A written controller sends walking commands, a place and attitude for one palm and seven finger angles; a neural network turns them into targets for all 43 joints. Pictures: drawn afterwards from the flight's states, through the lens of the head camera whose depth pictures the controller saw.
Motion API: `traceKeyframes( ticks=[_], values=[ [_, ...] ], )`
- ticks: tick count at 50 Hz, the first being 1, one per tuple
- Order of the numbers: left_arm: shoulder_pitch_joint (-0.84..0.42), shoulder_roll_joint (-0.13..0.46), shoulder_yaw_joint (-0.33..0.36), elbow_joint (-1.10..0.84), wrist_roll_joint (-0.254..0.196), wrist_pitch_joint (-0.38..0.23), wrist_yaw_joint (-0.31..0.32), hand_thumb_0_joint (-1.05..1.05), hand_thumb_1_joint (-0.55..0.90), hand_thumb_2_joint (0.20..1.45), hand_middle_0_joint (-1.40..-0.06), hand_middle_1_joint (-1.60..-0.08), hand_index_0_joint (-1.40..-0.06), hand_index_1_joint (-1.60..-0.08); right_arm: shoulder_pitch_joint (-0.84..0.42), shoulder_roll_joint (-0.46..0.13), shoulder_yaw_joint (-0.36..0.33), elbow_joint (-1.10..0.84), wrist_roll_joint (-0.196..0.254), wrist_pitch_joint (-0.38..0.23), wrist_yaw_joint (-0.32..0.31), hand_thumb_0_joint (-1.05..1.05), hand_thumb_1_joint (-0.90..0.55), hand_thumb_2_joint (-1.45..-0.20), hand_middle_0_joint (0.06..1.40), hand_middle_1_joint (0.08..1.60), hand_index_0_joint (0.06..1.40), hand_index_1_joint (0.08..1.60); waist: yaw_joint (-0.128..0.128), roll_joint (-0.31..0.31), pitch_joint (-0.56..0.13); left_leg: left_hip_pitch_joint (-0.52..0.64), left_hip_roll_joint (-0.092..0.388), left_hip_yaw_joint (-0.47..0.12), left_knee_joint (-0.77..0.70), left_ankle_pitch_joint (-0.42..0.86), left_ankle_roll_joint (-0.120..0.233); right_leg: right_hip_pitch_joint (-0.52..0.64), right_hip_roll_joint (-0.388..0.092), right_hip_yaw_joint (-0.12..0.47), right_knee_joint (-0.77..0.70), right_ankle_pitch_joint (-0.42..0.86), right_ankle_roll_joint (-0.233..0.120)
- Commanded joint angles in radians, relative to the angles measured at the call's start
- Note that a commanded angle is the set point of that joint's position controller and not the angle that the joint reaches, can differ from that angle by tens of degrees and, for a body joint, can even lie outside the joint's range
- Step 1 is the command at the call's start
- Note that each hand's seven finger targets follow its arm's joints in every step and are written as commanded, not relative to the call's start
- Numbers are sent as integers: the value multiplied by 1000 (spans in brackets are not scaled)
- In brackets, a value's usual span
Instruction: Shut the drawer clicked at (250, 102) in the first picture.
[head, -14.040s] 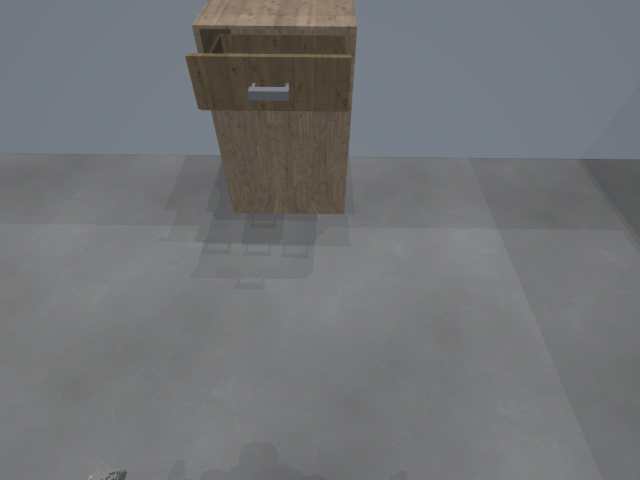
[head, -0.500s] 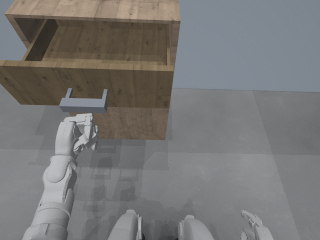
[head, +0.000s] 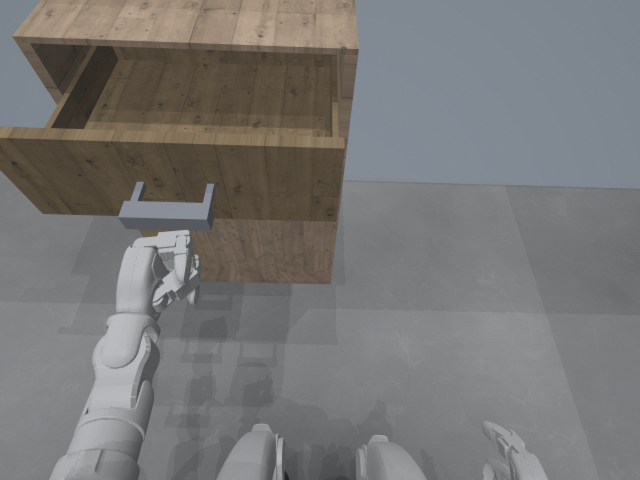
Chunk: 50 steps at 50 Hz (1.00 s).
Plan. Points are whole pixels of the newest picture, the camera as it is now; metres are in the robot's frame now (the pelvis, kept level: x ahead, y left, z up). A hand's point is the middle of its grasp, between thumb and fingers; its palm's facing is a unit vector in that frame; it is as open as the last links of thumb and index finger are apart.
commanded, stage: push the drawer shut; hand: left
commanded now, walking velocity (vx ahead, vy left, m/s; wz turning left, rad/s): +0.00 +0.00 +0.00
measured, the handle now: (171, 202) +0.46 +0.22 +0.03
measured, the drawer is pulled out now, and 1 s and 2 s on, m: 0.20 0.10 0.00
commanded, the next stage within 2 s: none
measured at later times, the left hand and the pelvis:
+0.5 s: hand (197, 235) +0.41 +0.17 +0.03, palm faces +0.01 -1.00 -0.04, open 3.0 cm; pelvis -0.01 -0.01 -0.01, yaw +0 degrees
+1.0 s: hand (209, 195) +0.48 +0.17 +0.03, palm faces +0.02 -1.00 -0.03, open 3.1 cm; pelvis -0.01 +0.00 -0.02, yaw -1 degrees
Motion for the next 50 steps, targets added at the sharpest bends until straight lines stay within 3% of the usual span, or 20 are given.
traceKeyframes(
  ticks=[1, 4, 9, 12, 13, 15, 16, 19, 20, 23, 25, 26, 31, 33, 34, 37, 42, 44, 47, 50],
  values=[
    [-368, 166, 63, -174, -8, -90, -2, 0, 900, 900, -1400, -1600, -1400, -1600, 30, -144, -54, -86, 4, -42, -15, 0, -900, -900, 200, 300, 200, 300, -31, 15, -334, 274, -7, -73, -137, 230, -17, 101, 13, 54, -151, 249, 4],
    [-433, 160, 48, -125, -7, -88, -16, 0, 900, 900, -1400, -1600, -1400, -1600, 37, -147, -53, -73, 4, -45, -16, 0, -900, -900, 200, 300, 200, 300, -39, 35, -343, 282, -9, -75, -129, 226, -16, 84, 14, 58, -153, 244, 3],
    [-481, 218, 101, -31, -12, -61, -34, 0, 900, 900, -1400, -1600, -1400, -1600, 57, -151, -51, -62, 6, -34, -18, 0, -900, -900, 200, 300, 200, 300, -38, 22, -369, 255, -10, -68, -121, 252, -14, 117, 14, 65, -151, 286, 5],
    [-542, 200, 90, -10, -20, -63, -41, 0, 900, 900, -1400, -1600, -1400, -1600, 67, -149, -52, -56, 8, -31, -17, 0, -900, -900, 200, 300, 200, 300, -50, 5, -366, 245, -11, -66, -119, 240, -11, 122, 12, 69, -162, 280, 9],
    [-550, 245, 129, -4, -22, -66, -39, 0, 900, 900, -1400, -1600, -1400, -1600, 72, -153, -52, -56, 5, -30, -19, 0, -900, -900, 200, 300, 200, 300, -42, 2, -374, 233, -11, -67, -113, 243, -10, 133, 14, 71, -155, 284, 7],
    [-574, 254, 135, 13, -17, -77, -43, 0, 900, 900, -1400, -1600, -1400, -1600, 74, -150, -51, -50, 6, -27, -21, 0, -900, -900, 200, 300, 200, 300, -41, 15, -382, 229, -13, -61, -114, 233, -11, 136, 12, 78, -159, 274, 8],
    [-598, 231, 115, 30, -20, -79, -45, 0, 900, 900, -1400, -1600, -1400, -1600, 74, -148, -49, -47, 7, -27, -20, 0, -900, -900, 200, 300, 200, 300, -54, 7, -365, 220, -13, -61, -115, 214, -9, 125, 12, 78, -167, 255, 11],
    [-665, 294, 160, 82, -12, -92, -46, 0, 900, 900, -1400, -1600, -1400, -1600, 86, -154, -46, -31, 4, -23, -24, 0, -900, -900, 200, 300, 200, 300, -55, 12, -363, 199, -12, -65, -109, 195, -8, 114, 14, 81, -162, 230, 8],
    [-682, 273, 141, 100, -10, -94, -50, 0, 900, 900, -1400, -1600, -1400, -1600, 89, -152, -47, -32, 4, -22, -25, 0, -900, -900, 200, 300, 200, 300, -64, 9, -365, 198, -12, -64, -107, 190, -7, 109, 13, 85, -166, 226, 11],
    [-736, 295, 151, 129, -6, -102, -55, 0, 900, 900, -1400, -1600, -1400, -1600, 106, -159, -48, -23, 1, -21, -23, 0, -900, -900, 200, 300, 200, 300, -68, 54, -389, 217, -12, -68, -102, 200, -7, 88, 15, 82, -157, 225, 7],
    [-756, 317, 173, 158, -3, -105, -55, 0, 900, 900, -1400, -1600, -1400, -1600, 118, -161, -49, -16, -1, -15, -22, 0, -900, -900, 200, 300, 200, 300, -64, 35, -411, 221, -10, -73, -102, 214, -8, 97, 15, 78, -153, 236, 7],
    [-763, 314, 168, 168, 1, -106, -55, 0, 900, 900, -1400, -1600, -1400, -1600, 119, -162, -49, -16, -1, -12, -21, 0, -900, -900, 200, 300, 200, 300, -65, 56, -408, 232, -9, -75, -106, 217, -11, 81, 16, 73, -151, 232, 6],
    [-836, 309, 165, 232, 7, -110, -54, 0, 900, 900, -1400, -1600, -1400, -1600, 144, -166, -50, -7, -5, -2, -14, 0, -900, -900, 200, 300, 200, 300, -84, 43, -405, 241, -6, -82, -103, 223, -9, 50, 21, 64, -148, 227, 6],
    [-873, 346, 188, 254, 20, -119, -45, 0, 900, 900, -1400, -1600, -1400, -1600, 155, -173, -50, -1, -10, 4, -13, 0, -900, -900, 200, 300, 200, 300, -87, 52, -400, 237, -4, -91, -102, 209, -8, 30, 24, 60, -140, 205, 3],
    [-876, 328, 176, 269, 25, -120, -43, 0, 900, 900, -1400, -1600, -1400, -1600, 156, -171, -50, -4, -9, 8, -11, 0, -900, -900, 200, 300, 200, 300, -91, 52, -404, 246, -4, -91, -103, 210, -9, 17, 25, 59, -142, 202, 5],
    [-929, 357, 195, 308, 33, -122, -35, 0, 900, 900, -1400, -1600, -1400, -1600, 170, -177, -49, 3, -14, 14, -8, 0, -900, -900, 200, 300, 200, 300, -102, 35, -402, 220, -4, -94, -98, 186, -6, 14, 24, 60, -143, 180, 7],
    [-972, 357, 188, 331, 50, -127, -30, 0, 900, 900, -1400, -1600, -1400, -1600, 191, -182, -50, 2, -20, 30, -2, 0, -900, -900, 200, 300, 200, 300, -106, 93, -443, 286, 2, -109, -98, 238, -14, -33, 28, 46, -125, 202, 1],
    [-1004, 348, 176, 349, 56, -124, -27, 0, 900, 900, -1400, -1600, -1400, -1600, 202, -182, -49, 6, -22, 36, 2, 0, -900, -900, 200, 300, 200, 300, -121, 98, -438, 303, 6, -118, -95, 253, -13, -62, 31, 41, -121, 206, 1],
    [-1049, 378, 191, 392, 70, -113, -19, 0, 900, 900, -1400, -1600, -1400, -1600, 218, -189, -48, 16, -26, 45, 3, 0, -900, -900, 200, 300, 200, 300, -137, 82, -420, 272, 7, -122, -87, 234, -11, -71, 32, 43, -122, 194, 3],
    [-1099, 409, 210, 405, 80, -110, -13, 0, 900, 900, -1400, -1600, -1400, -1600, 231, -192, -46, 18, -31, 49, 3, 0, -900, -900, 200, 300, 200, 300, -144, 98, -445, 271, 7, -124, -75, 249, -8, -79, 33, 43, -114, 201, 3]
  ],
)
